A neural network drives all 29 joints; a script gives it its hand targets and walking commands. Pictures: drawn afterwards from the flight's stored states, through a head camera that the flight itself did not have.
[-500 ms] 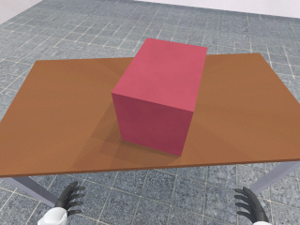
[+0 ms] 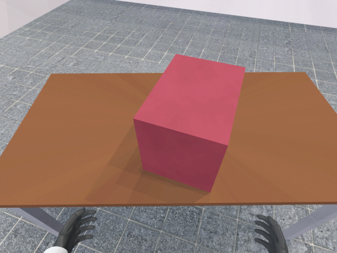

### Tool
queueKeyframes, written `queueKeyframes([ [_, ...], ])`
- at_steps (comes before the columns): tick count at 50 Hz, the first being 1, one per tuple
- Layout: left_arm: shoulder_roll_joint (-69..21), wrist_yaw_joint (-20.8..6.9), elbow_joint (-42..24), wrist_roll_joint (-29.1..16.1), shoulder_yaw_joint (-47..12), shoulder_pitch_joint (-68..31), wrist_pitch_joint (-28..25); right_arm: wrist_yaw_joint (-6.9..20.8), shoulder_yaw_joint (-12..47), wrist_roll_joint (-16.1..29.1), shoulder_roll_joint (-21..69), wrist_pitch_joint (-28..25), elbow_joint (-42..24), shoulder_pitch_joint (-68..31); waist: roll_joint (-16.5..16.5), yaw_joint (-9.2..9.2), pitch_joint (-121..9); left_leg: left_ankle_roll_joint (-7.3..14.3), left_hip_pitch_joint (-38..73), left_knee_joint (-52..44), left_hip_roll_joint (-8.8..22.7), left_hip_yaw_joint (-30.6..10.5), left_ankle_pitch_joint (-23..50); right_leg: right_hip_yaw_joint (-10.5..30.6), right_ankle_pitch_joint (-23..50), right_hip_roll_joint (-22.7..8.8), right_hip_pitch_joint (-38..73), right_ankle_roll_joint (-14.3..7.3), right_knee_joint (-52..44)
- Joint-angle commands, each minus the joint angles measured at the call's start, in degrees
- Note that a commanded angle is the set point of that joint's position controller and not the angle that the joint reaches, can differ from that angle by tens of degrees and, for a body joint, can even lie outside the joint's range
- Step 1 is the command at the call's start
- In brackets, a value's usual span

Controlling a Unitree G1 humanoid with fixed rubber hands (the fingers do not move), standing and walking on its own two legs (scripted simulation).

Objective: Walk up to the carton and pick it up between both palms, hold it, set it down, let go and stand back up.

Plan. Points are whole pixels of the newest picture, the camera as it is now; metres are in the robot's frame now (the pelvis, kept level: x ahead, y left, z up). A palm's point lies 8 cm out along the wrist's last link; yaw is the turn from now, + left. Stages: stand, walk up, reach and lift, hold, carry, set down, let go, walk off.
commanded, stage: reach and lift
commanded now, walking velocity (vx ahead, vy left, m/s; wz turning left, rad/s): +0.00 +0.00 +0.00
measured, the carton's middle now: (192, 120) +0.51 -0.05 -0.01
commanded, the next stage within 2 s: none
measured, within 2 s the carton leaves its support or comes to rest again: neither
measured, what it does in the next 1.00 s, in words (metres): stands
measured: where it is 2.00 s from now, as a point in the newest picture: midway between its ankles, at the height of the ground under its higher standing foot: outside the picture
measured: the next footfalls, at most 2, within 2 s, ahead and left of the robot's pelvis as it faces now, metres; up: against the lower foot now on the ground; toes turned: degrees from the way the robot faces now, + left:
none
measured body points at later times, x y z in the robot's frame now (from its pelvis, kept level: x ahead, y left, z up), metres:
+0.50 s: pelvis -0.01 +0.00 +0.00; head +0.01 +0.02 +0.44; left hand +0.21 +0.27 -0.03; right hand +0.18 -0.19 -0.05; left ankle -0.03 +0.10 -0.74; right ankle -0.01 -0.15 -0.74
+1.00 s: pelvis -0.02 +0.00 +0.00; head +0.00 +0.03 +0.44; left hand +0.28 +0.26 +0.00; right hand +0.24 -0.17 -0.01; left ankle -0.03 +0.10 -0.74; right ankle -0.01 -0.15 -0.74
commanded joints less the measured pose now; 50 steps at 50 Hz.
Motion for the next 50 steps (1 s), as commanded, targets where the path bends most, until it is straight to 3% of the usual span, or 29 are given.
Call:
queueKeyframes([
  [1,11.49,-1.12,-9.09,-2.34,2.97,-6.01,-5.47,-1.71,-0.95,0.59,-3.87,-4.93,-8.83,-2.3,3.22,-0.61,-8.65,-5.5,5.19,-1.27,-1.81,0.75,25.37,-2.15,14.68,2.37,-1.34,-3.06,-2.51],
  [16,15.01,-4.38,-7.51,-6.1,3.94,-9.28,-9.84,-6.92,3.45,3.14,0.82,-8.73,-10.12,-4.37,4.13,-0.26,-7.8,-4.69,3.89,1.34,-1.57,-0.83,25.7,-1.73,15.5,1.67,-1.93,-3.68,-1.14],
  [27,15.15,-4.57,-9.34,-7.46,3.99,-16.92,-11.2,-10.01,4.18,3.34,4.78,-8.43,-12.73,-10.07,6.66,-0.75,-8.6,-4.75,1.33,0.86,-0.3,-1.36,19.13,-1.41,7.53,1.58,-1.66,-5.1,-0.8],
  [31,15.05,-4.27,-7.45,-7.85,3.03,-21.17,-10.3,-10.61,4.02,3.47,5.77,-6.58,-13.55,-14.11,6.53,-1.38,-8.12,-4.28,-1.0,0.16,-0.04,-1.44,14.7,-1.37,4.01,1.24,-1.43,-5.21,-0.75],
  [37,15.34,-3.27,-9.14,-8.66,1.95,-27.32,-8.25,-11.53,3.68,4.85,4.56,-3.02,-15.39,-20.72,7.01,-2.27,-10.73,-4.52,-1.42,0.54,0.3,-2.19,14.95,-1.86,4.03,1.44,-0.92,-5.24,-0.23],
  [39,15.49,-2.96,-8.43,-8.64,2.41,-28.09,-7.26,-11.72,4.06,5.33,4.43,-1.71,-15.71,-21.79,6.61,-1.55,-11.63,-4.26,-1.11,0.67,0.17,-1.73,17.0,-1.86,5.59,1.45,-0.43,-4.94,-0.22],
  [40,15.12,-2.9,-8.81,-8.52,1.95,-28.29,-6.96,-11.86,3.81,5.68,4.33,-1.32,-15.43,-21.68,7.02,-2.26,-12.14,-4.37,-0.91,0.92,0.27,-2.02,17.91,-1.94,6.09,1.56,-0.37,-4.99,0.07],
  [50,15.17,-2.75,-8.87,-8.61,1.23,-34.87,-3.29,-12.37,4.22,8.04,2.1,3.53,-17.27,-28.46,6.83,-2.71,-15.35,-4.74,1.52,0.69,0.05,-1.94,22.64,-2.48,9.77,2.37,0.76,-4.76,-0.83],
])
